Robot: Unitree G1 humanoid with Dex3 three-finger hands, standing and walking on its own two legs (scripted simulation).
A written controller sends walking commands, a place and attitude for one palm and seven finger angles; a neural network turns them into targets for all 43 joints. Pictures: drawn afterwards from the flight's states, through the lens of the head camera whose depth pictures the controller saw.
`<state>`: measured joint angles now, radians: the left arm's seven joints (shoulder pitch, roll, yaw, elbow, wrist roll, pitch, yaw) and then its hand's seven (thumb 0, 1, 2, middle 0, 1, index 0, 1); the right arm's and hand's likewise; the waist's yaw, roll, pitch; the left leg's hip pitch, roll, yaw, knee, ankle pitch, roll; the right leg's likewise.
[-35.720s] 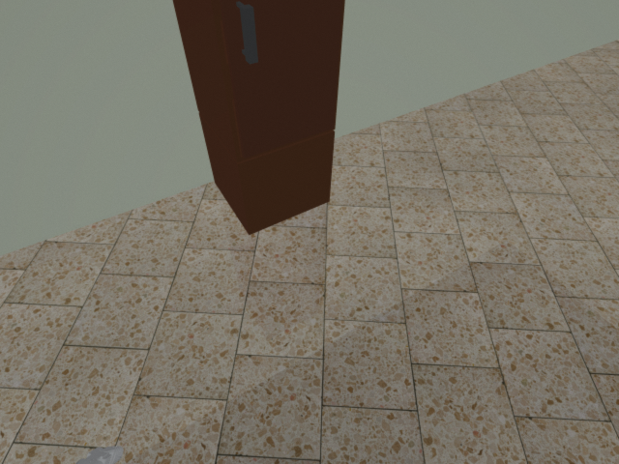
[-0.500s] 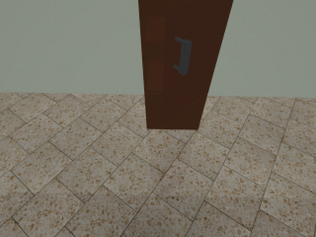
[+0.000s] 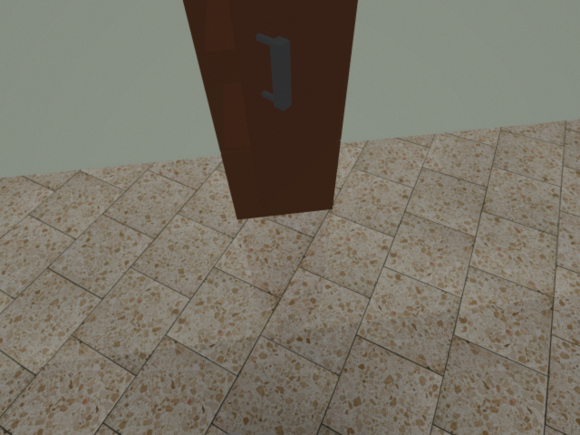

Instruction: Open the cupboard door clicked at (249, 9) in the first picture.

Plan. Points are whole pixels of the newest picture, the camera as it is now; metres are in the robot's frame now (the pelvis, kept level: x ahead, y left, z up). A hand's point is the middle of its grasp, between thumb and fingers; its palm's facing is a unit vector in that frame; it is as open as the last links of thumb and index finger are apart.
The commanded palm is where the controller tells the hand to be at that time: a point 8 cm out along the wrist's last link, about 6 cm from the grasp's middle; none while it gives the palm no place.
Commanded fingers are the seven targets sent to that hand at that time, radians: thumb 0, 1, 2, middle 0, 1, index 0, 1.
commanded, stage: walk to a spot facing it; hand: left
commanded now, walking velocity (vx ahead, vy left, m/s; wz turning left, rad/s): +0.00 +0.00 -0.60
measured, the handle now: (272, 72) +0.73 +0.09 +0.08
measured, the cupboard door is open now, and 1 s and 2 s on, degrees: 44 44 44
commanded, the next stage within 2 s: none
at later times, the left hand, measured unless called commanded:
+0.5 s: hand out of the picture +0.08 +0.20 -0.16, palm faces -0.13 -0.96 -0.24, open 7.4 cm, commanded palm none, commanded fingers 0.00 0.90 0.90 -0.20 -0.30 -0.20 -0.30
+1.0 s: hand (235, 382) +0.21 +0.12 -0.15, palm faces -0.51 -0.81 -0.29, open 7.3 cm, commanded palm none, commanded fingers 0.00 0.90 0.90 -0.20 -0.30 -0.20 -0.30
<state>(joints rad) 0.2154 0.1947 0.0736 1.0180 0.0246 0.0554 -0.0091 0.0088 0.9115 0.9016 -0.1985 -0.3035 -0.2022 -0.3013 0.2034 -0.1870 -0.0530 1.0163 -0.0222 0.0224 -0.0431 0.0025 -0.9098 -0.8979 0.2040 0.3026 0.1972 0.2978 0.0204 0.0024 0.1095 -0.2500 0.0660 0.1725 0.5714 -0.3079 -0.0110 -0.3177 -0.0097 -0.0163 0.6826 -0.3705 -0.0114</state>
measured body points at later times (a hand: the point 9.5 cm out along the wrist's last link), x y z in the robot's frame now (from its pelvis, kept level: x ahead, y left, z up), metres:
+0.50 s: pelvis +0.01 +0.01 +0.01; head +0.07 +0.00 +0.45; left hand +0.09 +0.25 -0.14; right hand +0.10 -0.26 -0.12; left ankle +0.03 +0.15 -0.71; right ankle +0.00 -0.09 -0.73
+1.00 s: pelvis +0.01 -0.01 +0.00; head +0.05 -0.06 +0.45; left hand +0.24 +0.16 -0.13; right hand -0.10 -0.26 -0.15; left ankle +0.06 +0.13 -0.66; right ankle -0.04 -0.11 -0.73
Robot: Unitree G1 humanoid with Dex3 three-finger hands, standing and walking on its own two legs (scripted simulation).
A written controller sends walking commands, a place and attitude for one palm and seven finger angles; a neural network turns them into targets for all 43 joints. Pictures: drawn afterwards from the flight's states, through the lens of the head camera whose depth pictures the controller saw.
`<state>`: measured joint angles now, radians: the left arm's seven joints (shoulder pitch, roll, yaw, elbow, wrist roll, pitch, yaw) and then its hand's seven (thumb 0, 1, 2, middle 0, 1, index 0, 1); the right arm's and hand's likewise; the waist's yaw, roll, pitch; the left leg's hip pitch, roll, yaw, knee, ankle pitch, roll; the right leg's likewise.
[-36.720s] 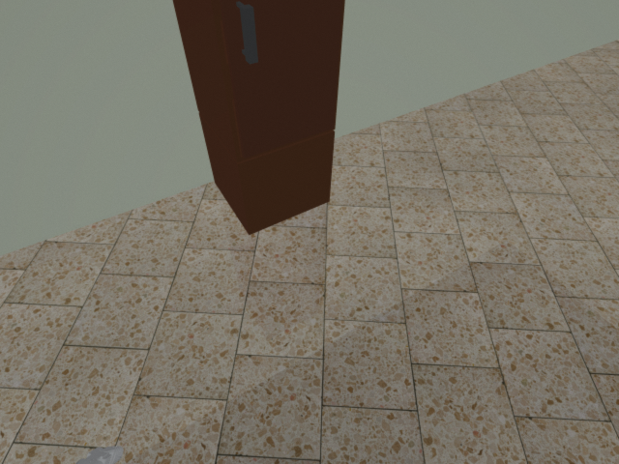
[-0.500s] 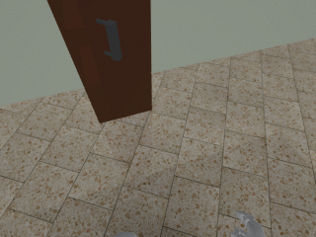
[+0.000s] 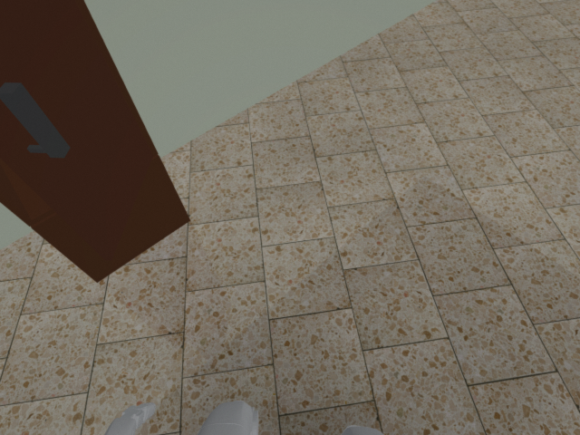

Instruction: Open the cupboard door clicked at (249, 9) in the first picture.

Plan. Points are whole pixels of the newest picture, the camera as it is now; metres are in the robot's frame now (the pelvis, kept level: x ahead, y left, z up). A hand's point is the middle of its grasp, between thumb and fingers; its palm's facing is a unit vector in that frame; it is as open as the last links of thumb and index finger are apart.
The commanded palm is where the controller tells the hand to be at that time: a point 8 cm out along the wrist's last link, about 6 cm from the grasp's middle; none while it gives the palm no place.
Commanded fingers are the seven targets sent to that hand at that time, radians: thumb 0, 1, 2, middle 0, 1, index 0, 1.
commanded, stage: walk to a spot facing it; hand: left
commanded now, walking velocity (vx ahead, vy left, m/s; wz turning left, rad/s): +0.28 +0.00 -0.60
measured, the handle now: (24, 123) +0.56 +0.47 +0.08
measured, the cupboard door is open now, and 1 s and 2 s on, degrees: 44 44 44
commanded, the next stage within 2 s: turn to face it in 1.78 s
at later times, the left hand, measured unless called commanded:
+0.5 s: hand (238, 325) +0.30 +0.12 -0.16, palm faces -0.36 -0.92 -0.15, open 7.4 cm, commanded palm none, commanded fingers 0.00 0.90 0.90 -0.20 -0.30 -0.20 -0.30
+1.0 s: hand (290, 283) +0.38 +0.03 -0.16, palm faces -0.37 -0.91 -0.20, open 7.3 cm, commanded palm none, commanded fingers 0.00 0.90 0.90 -0.20 -0.30 -0.20 -0.30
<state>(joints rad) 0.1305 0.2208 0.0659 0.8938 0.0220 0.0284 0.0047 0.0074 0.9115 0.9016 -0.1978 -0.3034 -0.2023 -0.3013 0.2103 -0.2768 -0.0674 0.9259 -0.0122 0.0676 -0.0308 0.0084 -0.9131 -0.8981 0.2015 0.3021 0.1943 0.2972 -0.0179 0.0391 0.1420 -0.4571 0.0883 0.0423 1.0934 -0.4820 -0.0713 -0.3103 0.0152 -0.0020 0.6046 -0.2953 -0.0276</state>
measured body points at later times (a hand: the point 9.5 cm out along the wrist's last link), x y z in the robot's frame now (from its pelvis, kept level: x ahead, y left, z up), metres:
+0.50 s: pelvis +0.12 -0.01 +0.01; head +0.18 -0.03 +0.45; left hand +0.32 +0.17 -0.14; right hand -0.04 -0.19 -0.13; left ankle +0.04 +0.13 -0.73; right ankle +0.17 -0.16 -0.68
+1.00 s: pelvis +0.32 -0.15 +0.01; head +0.36 -0.17 +0.46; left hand +0.40 +0.07 -0.14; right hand +0.34 -0.41 -0.13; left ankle +0.48 -0.07 -0.68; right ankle +0.21 -0.16 -0.73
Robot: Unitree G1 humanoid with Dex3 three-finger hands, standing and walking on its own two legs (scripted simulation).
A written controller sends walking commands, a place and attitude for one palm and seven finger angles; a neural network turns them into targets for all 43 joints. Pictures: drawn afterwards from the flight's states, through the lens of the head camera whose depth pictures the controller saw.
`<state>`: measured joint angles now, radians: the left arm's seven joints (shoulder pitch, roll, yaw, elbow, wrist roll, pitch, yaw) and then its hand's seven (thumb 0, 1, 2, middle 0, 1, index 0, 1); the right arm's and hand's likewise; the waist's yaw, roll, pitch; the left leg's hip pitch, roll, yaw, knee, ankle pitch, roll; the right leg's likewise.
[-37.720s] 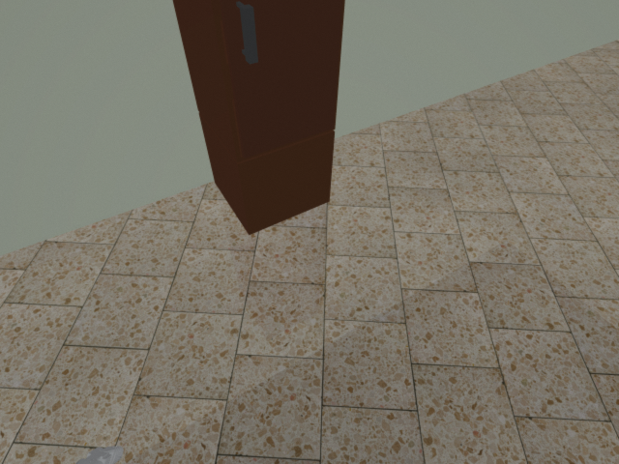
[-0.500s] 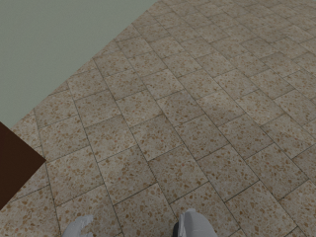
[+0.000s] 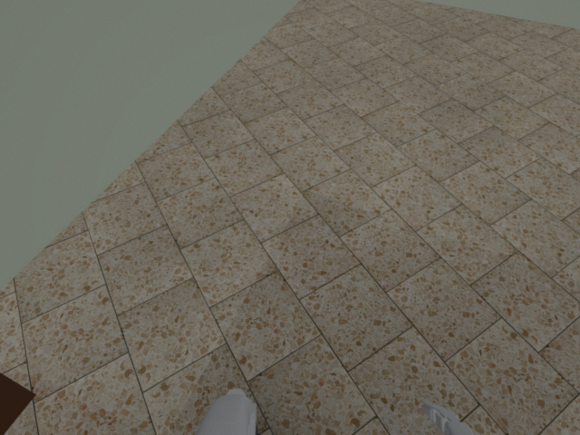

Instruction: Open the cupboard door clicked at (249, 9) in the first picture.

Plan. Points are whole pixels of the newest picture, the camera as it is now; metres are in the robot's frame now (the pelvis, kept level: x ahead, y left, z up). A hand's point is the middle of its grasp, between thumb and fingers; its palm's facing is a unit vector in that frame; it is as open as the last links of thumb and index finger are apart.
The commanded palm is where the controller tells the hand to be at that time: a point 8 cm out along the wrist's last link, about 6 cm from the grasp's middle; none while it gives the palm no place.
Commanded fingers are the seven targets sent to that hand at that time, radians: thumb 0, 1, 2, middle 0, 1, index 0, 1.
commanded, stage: walk to a spot facing it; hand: left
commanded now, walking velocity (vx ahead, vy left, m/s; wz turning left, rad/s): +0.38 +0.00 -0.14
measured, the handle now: out of the picture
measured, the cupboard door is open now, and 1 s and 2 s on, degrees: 44 44 44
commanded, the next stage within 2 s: turn to face it in 0.78 s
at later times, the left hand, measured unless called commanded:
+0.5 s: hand (215, 287) +0.38 +0.19 -0.16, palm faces -0.16 -0.96 -0.22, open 7.3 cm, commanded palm none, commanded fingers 0.00 0.90 0.90 -0.20 -0.30 -0.20 -0.30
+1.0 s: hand (255, 263) +0.46 +0.12 -0.19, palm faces -0.01 -0.99 -0.15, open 7.3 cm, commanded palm none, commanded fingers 0.00 0.90 0.90 -0.20 -0.30 -0.20 -0.30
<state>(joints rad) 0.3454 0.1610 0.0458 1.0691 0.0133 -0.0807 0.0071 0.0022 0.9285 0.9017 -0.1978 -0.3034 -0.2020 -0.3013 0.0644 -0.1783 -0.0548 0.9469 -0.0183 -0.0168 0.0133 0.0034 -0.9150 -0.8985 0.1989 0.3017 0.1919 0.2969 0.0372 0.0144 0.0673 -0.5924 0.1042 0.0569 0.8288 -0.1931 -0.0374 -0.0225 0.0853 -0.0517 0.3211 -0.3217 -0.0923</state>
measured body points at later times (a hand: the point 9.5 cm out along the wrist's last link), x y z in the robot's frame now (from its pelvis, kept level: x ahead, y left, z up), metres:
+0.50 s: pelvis +0.25 +0.00 +0.00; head +0.29 -0.01 +0.45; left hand +0.39 +0.24 -0.14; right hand +0.12 -0.22 -0.14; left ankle +0.17 +0.12 -0.74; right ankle +0.34 -0.14 -0.71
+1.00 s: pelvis +0.49 -0.04 -0.01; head +0.51 -0.03 +0.43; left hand +0.46 +0.18 -0.18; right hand +0.56 -0.30 -0.15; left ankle +0.61 +0.04 -0.73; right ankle +0.35 -0.13 -0.74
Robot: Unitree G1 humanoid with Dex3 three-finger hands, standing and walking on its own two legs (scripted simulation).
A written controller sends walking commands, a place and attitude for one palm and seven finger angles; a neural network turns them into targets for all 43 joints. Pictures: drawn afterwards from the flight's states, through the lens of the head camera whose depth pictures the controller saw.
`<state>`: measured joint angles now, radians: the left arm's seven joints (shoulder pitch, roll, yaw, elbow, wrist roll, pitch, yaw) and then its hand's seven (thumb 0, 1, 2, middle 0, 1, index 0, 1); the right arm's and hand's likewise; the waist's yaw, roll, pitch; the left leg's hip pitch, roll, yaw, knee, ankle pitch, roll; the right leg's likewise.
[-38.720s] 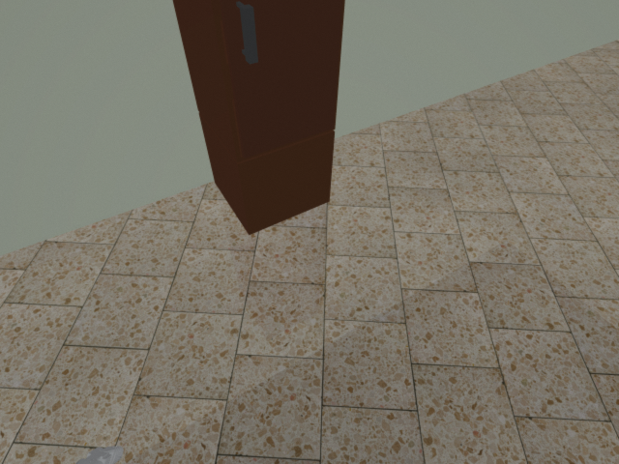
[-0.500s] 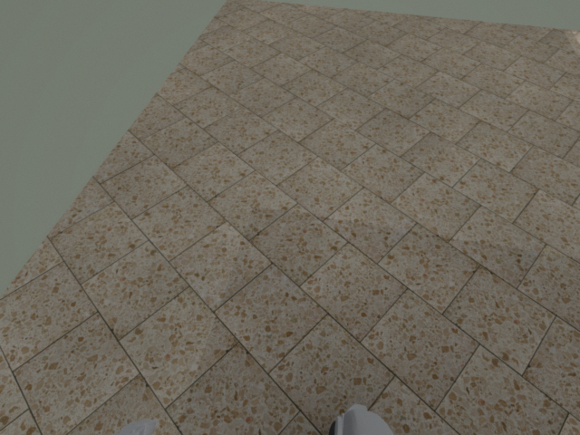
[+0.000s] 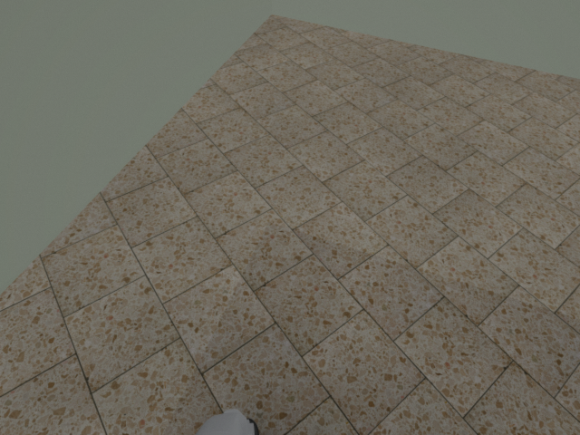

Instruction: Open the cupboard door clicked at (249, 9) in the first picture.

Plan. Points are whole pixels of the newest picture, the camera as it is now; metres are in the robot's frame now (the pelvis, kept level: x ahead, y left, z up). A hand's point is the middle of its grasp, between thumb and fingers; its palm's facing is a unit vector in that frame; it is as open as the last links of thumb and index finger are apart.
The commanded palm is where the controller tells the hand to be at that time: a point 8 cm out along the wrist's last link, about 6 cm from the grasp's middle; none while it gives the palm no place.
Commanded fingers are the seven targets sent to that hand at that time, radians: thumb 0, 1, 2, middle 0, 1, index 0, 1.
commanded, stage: turn to face it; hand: left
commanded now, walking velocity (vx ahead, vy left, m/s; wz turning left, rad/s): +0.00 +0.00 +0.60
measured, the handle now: out of the picture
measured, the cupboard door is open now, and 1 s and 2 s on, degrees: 44 44 44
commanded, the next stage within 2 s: none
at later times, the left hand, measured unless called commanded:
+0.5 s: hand (177, 416) +0.16 +0.18 -0.14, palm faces +0.25 -0.93 -0.28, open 7.3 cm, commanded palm none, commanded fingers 0.00 0.90 0.90 -0.20 -0.30 -0.20 -0.30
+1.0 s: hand out of the picture +0.02 +0.18 -0.16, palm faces +0.58 -0.77 -0.27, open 7.4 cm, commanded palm none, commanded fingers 0.00 0.90 0.90 -0.20 -0.30 -0.20 -0.30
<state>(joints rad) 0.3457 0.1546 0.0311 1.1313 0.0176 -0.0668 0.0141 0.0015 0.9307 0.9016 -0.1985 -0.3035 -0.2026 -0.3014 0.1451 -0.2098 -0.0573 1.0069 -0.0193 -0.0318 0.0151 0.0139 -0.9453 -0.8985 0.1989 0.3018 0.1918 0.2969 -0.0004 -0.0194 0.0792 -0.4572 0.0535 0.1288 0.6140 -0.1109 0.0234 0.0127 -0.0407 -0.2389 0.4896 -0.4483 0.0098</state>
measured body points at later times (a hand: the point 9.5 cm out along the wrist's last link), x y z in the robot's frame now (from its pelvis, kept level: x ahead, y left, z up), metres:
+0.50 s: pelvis +0.09 -0.05 +0.00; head +0.13 -0.06 +0.45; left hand +0.15 +0.22 -0.12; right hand +0.21 -0.28 -0.15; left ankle +0.10 +0.08 -0.69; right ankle +0.12 -0.16 -0.73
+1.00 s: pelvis +0.11 -0.03 +0.01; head +0.14 +0.01 +0.45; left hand -0.01 +0.22 -0.14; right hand +0.36 -0.18 -0.12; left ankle +0.05 +0.06 -0.72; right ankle +0.16 -0.17 -0.65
